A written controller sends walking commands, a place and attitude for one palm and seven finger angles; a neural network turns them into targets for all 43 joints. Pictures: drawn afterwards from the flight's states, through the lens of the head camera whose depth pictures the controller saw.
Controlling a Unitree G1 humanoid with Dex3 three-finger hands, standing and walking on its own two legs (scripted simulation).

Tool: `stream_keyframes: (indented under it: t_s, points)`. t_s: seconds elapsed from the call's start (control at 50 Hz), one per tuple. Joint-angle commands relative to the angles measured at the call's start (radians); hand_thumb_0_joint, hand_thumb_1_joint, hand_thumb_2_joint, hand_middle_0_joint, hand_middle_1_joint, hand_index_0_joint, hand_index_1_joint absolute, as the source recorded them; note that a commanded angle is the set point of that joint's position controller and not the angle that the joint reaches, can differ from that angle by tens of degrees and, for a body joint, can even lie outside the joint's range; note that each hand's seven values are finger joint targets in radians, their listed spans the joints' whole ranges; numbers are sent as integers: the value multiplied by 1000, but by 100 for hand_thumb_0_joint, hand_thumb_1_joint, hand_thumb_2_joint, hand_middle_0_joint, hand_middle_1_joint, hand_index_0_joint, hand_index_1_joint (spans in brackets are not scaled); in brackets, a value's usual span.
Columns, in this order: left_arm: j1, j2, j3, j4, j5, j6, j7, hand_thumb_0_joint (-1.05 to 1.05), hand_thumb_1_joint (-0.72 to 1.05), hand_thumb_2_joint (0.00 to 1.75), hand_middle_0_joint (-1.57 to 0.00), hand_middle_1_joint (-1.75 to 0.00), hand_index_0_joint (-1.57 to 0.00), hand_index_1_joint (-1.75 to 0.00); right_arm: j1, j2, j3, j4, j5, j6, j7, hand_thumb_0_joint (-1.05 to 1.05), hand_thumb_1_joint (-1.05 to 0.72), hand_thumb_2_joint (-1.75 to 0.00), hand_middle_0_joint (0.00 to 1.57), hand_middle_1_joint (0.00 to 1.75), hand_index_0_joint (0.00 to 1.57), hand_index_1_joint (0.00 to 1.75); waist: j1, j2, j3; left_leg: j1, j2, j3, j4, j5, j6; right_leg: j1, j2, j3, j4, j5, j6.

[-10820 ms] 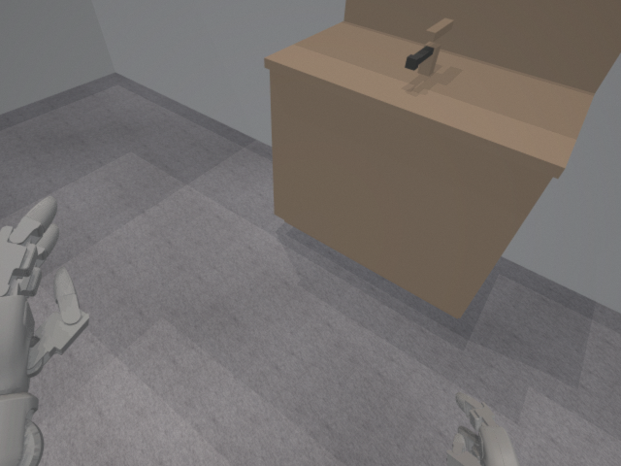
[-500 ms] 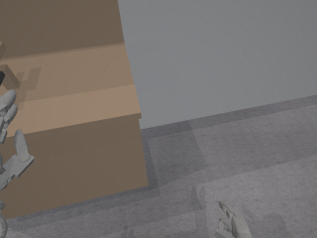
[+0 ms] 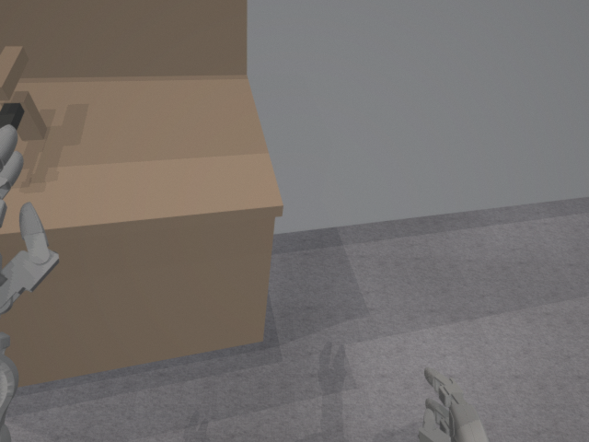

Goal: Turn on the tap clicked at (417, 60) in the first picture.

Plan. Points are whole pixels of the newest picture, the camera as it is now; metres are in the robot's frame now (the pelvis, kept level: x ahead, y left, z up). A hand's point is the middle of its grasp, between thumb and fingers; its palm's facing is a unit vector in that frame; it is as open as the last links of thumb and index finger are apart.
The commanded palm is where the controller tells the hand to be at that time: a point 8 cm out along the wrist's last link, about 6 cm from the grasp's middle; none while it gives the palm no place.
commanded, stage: come to a stop and stand still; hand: left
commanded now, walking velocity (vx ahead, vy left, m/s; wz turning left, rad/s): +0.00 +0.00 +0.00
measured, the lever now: out of the picture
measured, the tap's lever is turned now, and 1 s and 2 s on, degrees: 0 0 0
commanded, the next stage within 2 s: look again from close up in 0.66 s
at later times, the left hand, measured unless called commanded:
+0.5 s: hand (67, 234) +0.27 +0.28 +0.16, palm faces +0.36 -0.87 -0.34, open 7.4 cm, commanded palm +0.20 +0.31 +0.18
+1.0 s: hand (72, 259) +0.24 +0.26 +0.16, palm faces +0.41 -0.85 -0.34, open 7.4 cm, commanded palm +0.19 +0.29 +0.18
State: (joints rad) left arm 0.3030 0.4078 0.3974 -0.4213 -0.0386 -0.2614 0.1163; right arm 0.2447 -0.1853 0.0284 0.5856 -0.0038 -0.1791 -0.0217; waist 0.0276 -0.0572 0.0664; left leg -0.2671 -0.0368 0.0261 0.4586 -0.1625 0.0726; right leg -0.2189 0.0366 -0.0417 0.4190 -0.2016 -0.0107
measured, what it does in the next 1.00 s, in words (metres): stands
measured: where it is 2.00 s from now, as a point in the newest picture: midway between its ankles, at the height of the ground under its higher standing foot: outside the picture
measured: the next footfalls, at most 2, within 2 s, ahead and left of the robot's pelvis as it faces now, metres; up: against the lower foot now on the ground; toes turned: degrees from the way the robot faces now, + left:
left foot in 1.98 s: +0.22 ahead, +0.32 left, +0.00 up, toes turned -1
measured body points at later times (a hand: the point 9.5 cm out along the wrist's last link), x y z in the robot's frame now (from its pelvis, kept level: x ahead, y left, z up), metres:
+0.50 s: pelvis +0.04 +0.03 +0.00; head +0.07 +0.06 +0.45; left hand +0.24 +0.32 +0.18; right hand +0.24 -0.18 -0.06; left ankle +0.05 +0.07 -0.74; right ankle +0.04 -0.11 -0.74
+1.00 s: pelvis +0.03 +0.01 +0.01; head +0.03 +0.02 +0.45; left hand +0.21 +0.30 +0.18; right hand +0.21 -0.21 -0.07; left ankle +0.05 +0.07 -0.74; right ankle +0.04 -0.11 -0.74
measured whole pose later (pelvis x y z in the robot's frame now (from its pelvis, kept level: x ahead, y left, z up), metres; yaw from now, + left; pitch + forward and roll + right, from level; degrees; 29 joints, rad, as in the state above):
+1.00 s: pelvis +0.03 +0.01 +0.01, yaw +1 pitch -1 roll -2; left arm 0.43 0.34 0.32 -0.40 -0.05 -0.19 0.11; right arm 0.22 -0.20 0.04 0.58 0.00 -0.07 -0.05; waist 0.03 0.01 0.00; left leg -0.21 -0.06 0.01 0.40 -0.18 0.08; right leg -0.14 0.02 -0.04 0.33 -0.17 -0.01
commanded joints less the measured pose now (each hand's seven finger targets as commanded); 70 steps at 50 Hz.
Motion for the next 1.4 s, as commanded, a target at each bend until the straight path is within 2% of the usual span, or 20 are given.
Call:
stream_keyframes:
  t_s: [0.0,0.06,0.14,0.16,0.24,0.3,0.36,0.4,0.44,0.52,0.7,0.76,0.92,0.98,1.12,1.18,1.24,1.3,1.34,1.38]
  points:
    - [43,78,4,-190,5,-46,-13,0,90,90,-20,-30,-20,-30,-94,-142,-54,-154,6,-55,6,0,-90,-90,20,30,20,30,3,129,-152,-36,160,-207,-228,-196,-28,124,-43,81,-26,-26,0]
    - [55,112,46,-175,6,-33,-11,0,90,90,-20,-30,-20,-30,-102,-140,-46,-151,0,-40,3,0,-90,-90,20,30,20,30,5,98,-116,-89,157,-207,-257,-257,-43,131,-40,83,-41,-48,2]
    - [-19,121,55,-208,8,-34,-6,0,90,90,-20,-30,-20,-30,-109,-132,-40,-151,-2,-26,-6,0,-90,-90,20,30,20,30,0,91,-134,-40,128,-181,-221,-175,-54,132,-43,82,-73,2,-1]
    - [-62,147,70,-246,8,-35,-3,0,90,90,-20,-30,-20,-30,-117,-132,-36,-151,-6,-24,-12,0,-90,-90,20,30,20,30,-2,116,-143,-25,123,-181,-216,-143,-63,139,-43,81,-74,21,-2]
    - [-75,122,39,-278,4,-38,0,0,90,90,-20,-30,-20,-30,-116,-131,-37,-150,-8,-25,-15,0,-90,-90,20,30,20,30,2,160,-202,78,110,-161,-173,30,-82,136,-41,66,-64,106,-6]
    - [-53,101,13,-295,1,-32,-2,0,90,90,-20,-30,-20,-30,-119,-137,-40,-151,-7,-20,-10,0,-90,-90,20,30,20,30,1,196,-228,158,111,-152,-146,210,-117,103,-32,49,-46,138,-7]
    - [19,94,22,-260,-3,-18,-1,0,90,90,-20,-30,-20,-30,-111,-138,-48,-151,-6,0,-7,0,-90,-90,20,30,20,30,1,188,-241,182,113,-143,-122,335,-140,98,-33,41,-45,156,-9]
    - [61,98,33,-241,-8,-9,-1,0,90,90,-20,-30,-20,-30,-113,-138,-51,-159,-2,17,-4,0,-90,-90,20,30,20,30,-1,157,-240,171,113,-135,-106,381,-143,110,-36,36,-49,183,-8]
    - [87,96,41,-220,-13,-4,-3,0,90,90,-20,-30,-20,-30,-114,-139,-54,-165,3,33,-7,0,-90,-90,20,30,20,30,-2,135,-228,147,110,-133,-112,367,-146,118,-38,34,-50,187,-8]
    - [89,123,67,-237,-22,-3,-1,0,90,90,-20,-30,-20,-30,-120,-141,-55,-178,4,52,-15,0,-90,-90,20,30,20,30,-2,151,-221,129,108,-133,-121,363,-151,126,-36,30,-44,180,-6]
    - [63,115,46,-271,-24,-2,8,0,90,90,-20,-30,-20,-30,-123,-146,-53,-181,5,51,-25,0,-90,-90,20,30,20,30,-3,145,-233,134,97,-127,-120,308,-139,141,-42,35,-53,183,-5]
    - [62,109,43,-251,-23,2,10,0,90,90,-20,-30,-20,-30,-125,-147,-53,-174,4,55,-29,0,-90,-90,20,30,20,30,-3,156,-217,104,94,-128,-131,241,-131,148,-49,42,-65,166,-6]
    - [39,88,21,-163,-19,11,13,0,90,90,-20,-30,-20,-30,-134,-141,-47,-167,8,60,-39,0,-90,-90,20,30,20,30,-2,92,-137,23,83,-133,-188,-61,-82,118,-56,73,-132,33,-1]
    - [-3,91,14,-181,-13,7,13,0,90,90,-20,-30,-20,-30,-140,-138,-47,-166,7,59,-41,0,-90,-90,20,30,20,30,-6,106,-117,17,80,-137,-203,-142,-71,95,-56,80,-155,-22,0]
    - [5,97,19,-191,-12,7,17,0,90,90,-20,-30,-20,-30,-131,-139,-49,-167,6,57,-37,0,-90,-90,20,30,20,30,-8,97,-138,36,54,-115,-167,-88,-62,101,-61,86,-193,-21,-2]
    - [21,113,31,-212,-14,4,17,0,90,90,-20,-30,-20,-30,-135,-141,-50,-170,5,56,-35,0,-90,-90,20,30,20,30,-8,126,-153,49,49,-104,-147,-50,-62,106,-66,86,-187,2,-4]
    - [69,110,32,-210,-18,3,18,0,90,90,-20,-30,-20,-30,-132,-147,-57,-175,0,56,-29,0,-90,-90,20,30,20,30,-13,100,-185,50,41,-83,-79,-57,-47,106,-104,127,-187,-36,-19]
    - [94,110,32,-208,-21,4,19,0,90,90,-20,-30,-20,-30,-134,-155,-61,-175,-2,61,-24,0,-90,-90,20,30,20,30,-18,57,-168,4,39,-82,4,-89,-41,79,-161,203,-197,-127,-48]
    - [91,113,35,-210,-21,0,20,0,90,90,-20,-30,-20,-30,-135,-160,-65,-176,0,66,-20,0,-90,-90,20,30,20,30,-20,22,-156,-41,42,-82,64,-93,-40,86,-204,254,-182,-131,-74]
    - [69,125,40,-222,-21,-5,23,0,90,90,-20,-30,-20,-30,-136,-163,-66,-176,2,71,-18,0,-90,-90,20,30,20,30,-23,19,-137,-73,45,-77,104,-94,-43,87,-239,283,-155,-101,-100]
